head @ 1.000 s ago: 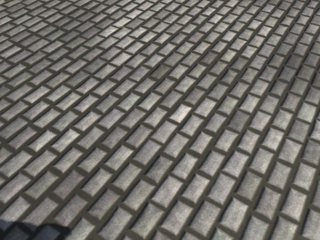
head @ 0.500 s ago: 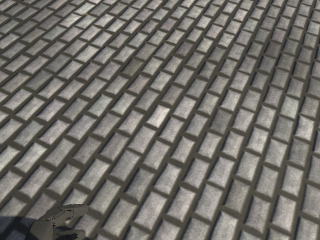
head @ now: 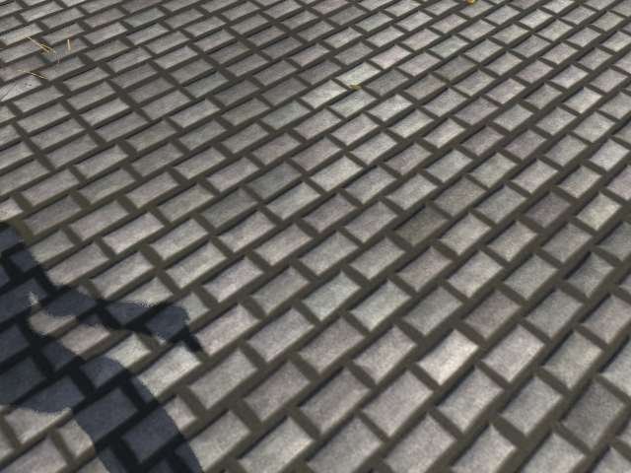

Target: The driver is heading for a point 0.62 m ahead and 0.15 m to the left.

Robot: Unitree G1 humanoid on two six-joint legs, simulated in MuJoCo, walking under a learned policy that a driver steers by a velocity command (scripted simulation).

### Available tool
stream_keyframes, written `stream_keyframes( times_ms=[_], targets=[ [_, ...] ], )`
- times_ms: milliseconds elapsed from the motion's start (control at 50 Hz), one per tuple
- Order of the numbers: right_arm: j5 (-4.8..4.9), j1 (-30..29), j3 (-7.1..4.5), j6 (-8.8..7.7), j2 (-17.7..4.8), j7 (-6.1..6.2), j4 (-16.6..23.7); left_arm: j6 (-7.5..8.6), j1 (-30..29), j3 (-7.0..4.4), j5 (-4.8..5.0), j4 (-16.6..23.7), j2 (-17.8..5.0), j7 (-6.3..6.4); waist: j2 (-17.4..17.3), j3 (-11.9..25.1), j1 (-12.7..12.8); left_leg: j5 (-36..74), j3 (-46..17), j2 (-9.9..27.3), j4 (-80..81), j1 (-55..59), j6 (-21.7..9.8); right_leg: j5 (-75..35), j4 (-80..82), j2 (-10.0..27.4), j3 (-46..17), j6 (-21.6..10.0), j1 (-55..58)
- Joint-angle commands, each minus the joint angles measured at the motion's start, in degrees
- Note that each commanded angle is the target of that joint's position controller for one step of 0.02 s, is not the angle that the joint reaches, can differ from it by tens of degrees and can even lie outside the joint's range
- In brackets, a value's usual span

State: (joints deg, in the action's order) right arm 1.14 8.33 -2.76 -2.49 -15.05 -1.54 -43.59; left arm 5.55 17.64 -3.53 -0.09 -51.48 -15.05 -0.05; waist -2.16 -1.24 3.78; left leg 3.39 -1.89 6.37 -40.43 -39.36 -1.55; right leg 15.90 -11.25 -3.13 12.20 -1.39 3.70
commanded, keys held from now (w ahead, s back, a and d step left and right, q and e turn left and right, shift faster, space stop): w+q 0.62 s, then w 0.04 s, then no key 0.34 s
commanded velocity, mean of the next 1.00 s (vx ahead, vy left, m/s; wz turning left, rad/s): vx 0.42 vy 0.00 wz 0.46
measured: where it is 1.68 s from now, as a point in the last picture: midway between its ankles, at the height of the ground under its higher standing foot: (290, 431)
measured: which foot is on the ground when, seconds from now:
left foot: up 0.00-0.10, down 0.12-0.62, up 0.64-1.00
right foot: down 0.00-0.14, up 0.16-0.60, down 0.62-1.00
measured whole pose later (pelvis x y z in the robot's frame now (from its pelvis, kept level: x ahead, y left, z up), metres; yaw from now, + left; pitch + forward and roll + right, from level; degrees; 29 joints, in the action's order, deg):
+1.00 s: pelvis +0.52 +0.09 +0.00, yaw +27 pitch +2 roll -2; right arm 0.0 6.8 -2.2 -0.7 -14.8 0.2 -36.4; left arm 3.2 14.9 -2.5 0.9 -50.9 -15.4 -0.5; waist -1.9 -2.3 4.3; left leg -6.8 -2.9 1.5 -33.8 -27.4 0.4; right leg 14.3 -20.6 -1.5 3.0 -1.1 -8.1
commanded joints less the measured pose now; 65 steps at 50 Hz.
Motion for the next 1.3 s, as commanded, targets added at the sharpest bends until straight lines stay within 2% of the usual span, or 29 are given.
stream_keyframes(
  times_ms=[20, 80, 120, 140, 160, 180, 200, 220, 240, 320, 440, 540, 600, 620, 640, 660, 680, 720, 740, 780, 820, 960, 1020, 1060, 1080, 1100, 1180, 1220, 1300],
  targets=[
    [0.06, -7.8, -0.17, -0.8, -2.8, -1.44, 7.5, -0.92, 0.9, -2.3, 0.83, 2.0, -10.1, 0.53, 3.1, -5.0, 0.8, -3.9, 2.5, -0.4, 3.7, -3.7, -1.6, -25.5, 0.9, 19.5, -3.6, -7.6, 1.9],
    [0.12, -3.4, -1.65, -0.36, -5.6, -2.04, 8.7, -2.38, -1.0, -2.91, 1.1, 2.8, -12.5, 1.11, 6.5, 0.2, -3.3, -13.1, 7.6, -5.8, 4.1, 6.6, -4.7, -52.1, -11.0, 19.4, -1.0, -5.5, 4.2],
    [0.41, 13.4, -5.02, 0.03, -11.4, -1.02, 5.0, -3.02, -2.3, -2.54, 1.07, 3.7, -12.3, 1.7, 4.8, 9.2, -12.4, -10.8, 6.8, -9.9, 9.0, 31.2, -8.8, -52.7, -34.7, 15.8, 1.1, -2.3, -5.6],
    [0.34, 18.4, -6.92, 0.41, -18.4, 0.23, 4.1, -1.98, 2.1, -0.53, -0.71, 6.3, -6.2, 1.24, -8.1, 15.5, -10.5, -12.3, -17.5, 4.3, 9.4, 53.8, -16.6, -17.1, -56.6, 9.3, 0.8, 1.2, -29.2],
    [0.23, 17.4, -6.16, -0.37, -18.2, -0.02, 6.1, 0.59, 1.9, 0.83, -0.44, 7.9, -4.0, 0.18, -10.6, 24.1, -8.4, -20.2, -46.9, 13.7, 20.6, 63.8, -25.0, 18.2, -69.5, -0.5, -12.5, 2.4, -43.9],
    [-0.48, 17.1, -4.73, -0.89, -13.4, -0.28, 6.1, 2.26, -5.6, -0.57, 1.97, 9.3, -9.1, -0.67, -4.6, 20.0, -11.5, -20.5, -41.3, 12.1, 23.4, 62.1, -21.0, 14.5, -71.1, 3.1, -18.4, 0.8, -50.2],
    [-0.49, 14.2, -4.17, -1.29, -11.4, -0.2, 6.1, 3.07, -8.3, -0.34, 2.65, 10.6, -8.9, -0.84, -2.1, 12.6, -9.9, -16.5, -32.6, 10.2, 23.4, 54.1, -18.5, 9.2, -67.2, 5.5, -17.6, -0.4, -51.4],
    [-0.24, 10.0, -3.65, -1.37, -9.8, -0.13, 6.8, 3.21, -8.3, -0.3, 1.47, 10.1, -8.3, -0.39, 2.7, 8.0, -6.9, -10.3, -25.9, 7.5, 23.7, 45.0, -16.5, 5.6, -61.7, 8.0, -17.2, -0.2, -48.2],
    [-0.61, 7.0, -3.04, -1.41, -8.1, 0.06, 7.9, 2.69, -7.5, -0.8, 0.42, 9.7, -8.9, -0.08, 2.1, 5.8, -4.7, -4.7, -21.4, 5.5, 24.8, 38.2, -15.5, 3.2, -57.4, 9.6, -17.2, 0.3, -44.0],
    [-0.54, 6.4, -3.29, -1.8, -9.4, 1.04, 8.6, 0.21, -6.7, -0.69, -0.86, 10.4, -6.8, 0.03, 0.9, 3.8, -2.4, 4.8, -15.1, 2.3, 27.8, 28.0, -15.8, -2.3, -48.8, 9.5, -15.6, 3.9, -39.1],
    [0.01, 11.2, -3.78, -0.97, -10.9, 2.46, 6.8, 0.52, -19.4, 0.49, -0.15, 14.0, -4.6, -0.46, -2.6, 1.3, -7.1, -4.8, -12.1, -1.7, 26.5, 24.9, -11.1, -20.8, -23.9, 4.6, -14.6, 5.4, -34.7],
    [0.4, 13.0, -3.84, -0.22, -10.4, 2.9, 5.7, 1.75, -20.6, -0.73, 0.53, 15.3, -8.0, -1.48, -4.6, 1.2, -6.7, -9.0, -20.2, 1.8, 20.1, 31.3, -9.6, -16.5, -17.1, 3.6, -17.4, 3.0, -31.6],
    [-0.03, 11.1, -3.02, 0.26, -7.8, 2.82, 6.7, 2.63, -9.5, -2.53, -0.02, 12.8, -10.7, -1.04, -5.1, 6.5, -0.8, -3.9, -19.8, -2.0, 8.2, 29.9, -6.4, -12.7, -13.8, 4.9, -16.7, -1.0, -15.2],
    [-1.01, 11.8, -1.67, 0.15, -4.3, 2.64, 7.8, 2.65, -0.9, -3.32, -0.81, 12.1, -13.8, -0.55, 1.7, 15.0, 2.3, -13.0, -14.8, -5.9, -8.0, 22.6, -4.2, -9.1, -14.8, 14.8, -26.4, -4.3, 0.0],
    [0.81, 21.1, -0.69, -0.47, -1.2, 2.56, 9.1, 1.88, 3.6, -4.32, -1.29, 9.8, -18.1, -0.91, 22.3, 20.4, -2.3, -37.9, -8.3, -13.3, -26.3, 1.6, -0.3, 3.2, -8.7, 26.7, -54.8, -14.5, 16.5],
    [1.53, 21.1, -1.55, -0.58, -7.3, 2.84, 6.8, 1.75, 2.7, -3.25, 0.35, 10.2, -12.4, -1.31, 15.8, 16.6, -0.7, -35.9, -10.2, -8.8, -33.8, -5.3, 0.5, 16.4, -5.7, 26.9, -59.4, -14.2, 14.5],
    [0.97, 14.0, -2.35, -0.34, -10.1, 2.87, 7.3, 1.38, -0.3, -2.15, 0.27, 11.0, -8.6, -1.07, 10.1, 8.7, 0.8, -30.7, -9.4, -7.4, -35.2, -6.1, 1.0, 9.4, -5.4, 24.2, -49.0, -11.8, 6.9],
    [-1.22, 7.0, -2.56, -0.09, -9.0, 3.23, 8.6, 0.76, -5.7, -0.88, -0.9, 11.0, -5.8, -1.28, 3.7, 1.8, -1.1, -26.4, -7.5, -5.3, -30.7, -0.8, 1.6, -20.4, -5.9, 18.3, -33.1, -9.4, -6.5],
    [-0.84, 8.7, -2.56, 0.09, -7.9, 2.99, 9.1, 0.98, -6.3, -0.65, -1.38, 10.6, -6.0, -1.23, 7.4, 2.7, -3.4, -26.4, -7.3, -4.4, -29.1, 2.6, 2.0, -32.5, -6.6, 18.3, -29.3, -10.2, -9.2],
    [-0.59, 10.0, -1.92, 0.62, -5.4, 2.82, 8.4, 1.39, -6.5, -0.39, -0.82, 9.0, -5.2, -1.32, 8.7, 3.7, -4.5, -26.7, -5.1, -4.4, -22.2, 5.7, 3.0, -45.1, -6.4, 16.3, -23.1, -10.7, -11.0],
    [-0.94, 8.4, -1.15, 0.94, -3.5, 2.92, 9.0, 1.01, -7.1, -0.84, -0.38, 7.7, -7.5, -0.93, 8.3, 4.9, -4.8, -23.3, -3.2, -4.4, -14.4, 7.0, 3.8, -49.9, -5.8, 16.3, -20.0, -11.6, -11.3],
    [-1.12, 0.5, -0.89, 1.32, -4.2, 1.87, 10.5, -1.54, -5.5, -1.09, 1.02, 4.2, -10.2, -0.2, 8.2, 6.4, -2.2, -9.7, 0.0, -5.4, 5.1, 17.5, 2.2, -40.6, -7.1, 15.6, -15.9, -9.6, -10.6],
    [-1.73, 2.0, -1.65, 1.04, -5.3, 1.88, 9.9, -2.11, -5.7, -0.51, 1.83, 3.2, -9.1, -0.16, 7.0, 5.9, -4.2, -1.4, 0.8, -6.4, 17.5, 26.4, -1.1, -31.1, -12.9, 13.5, -16.3, -6.2, -12.0],
    [-3.22, 3.6, -2.63, 1.58, -10.9, 2.95, 11.0, -1.09, 1.4, 1.25, -1.11, 2.8, -4.6, -0.64, -4.8, 13.0, -1.1, 32.4, -13.2, 8.0, 12.7, 45.0, -9.2, -5.5, -23.8, 6.3, -11.8, 0.5, -23.7],
    [-2.97, 3.6, -1.12, 2.04, -5.4, 2.82, 10.3, -1.68, 2.2, 2.18, -0.86, 1.9, -2.7, -0.57, -8.4, 16.2, -2.2, 28.4, -17.3, 12.1, 13.7, 44.2, -14.3, 11.6, -27.0, 5.9, -12.9, 2.5, -24.7],
    [-2.51, 2.8, -0.31, 2.14, -2.9, 2.36, 9.9, -2.63, -1.1, 1.82, -0.28, 2.6, -4.6, -0.45, -7.3, 13.6, -2.9, 20.3, -17.9, 10.5, 15.5, 41.2, -14.1, 15.8, -27.9, 6.2, -13.9, 3.5, -25.7],
    [-2.16, -5.2, -0.93, 2.19, -5.8, 1.68, 9.7, -5.66, -1.2, 1.63, -1.08, 1.3, -5.4, 0.68, -5.1, 7.6, 0.6, -3.8, -10.2, 2.9, 18.8, 25.2, -6.1, -2.8, -16.0, 6.4, -13.5, 4.2, -14.9],
    [-1.97, -3.9, -0.89, 2.33, -4.8, 1.64, 8.7, -6.04, -2.0, 1.38, -1.08, 1.0, -7.5, 0.71, -2.0, 3.0, -1.5, -19.3, -5.7, -2.1, 19.0, 23.7, -2.3, -1.3, -14.3, 6.8, -13.1, 2.9, -17.7],
    [-2.02, -2.5, -0.89, 1.48, -4.1, 2.11, 7.1, -4.9, -5.1, 1.38, -0.74, 0.2, -6.7, 1.06, 2.1, 2.9, -2.5, -3.5, -4.2, -3.1, 13.6, 28.4, -2.1, -5.6, -13.7, 7.2, -13.6, 2.0, -18.6]
  ],
)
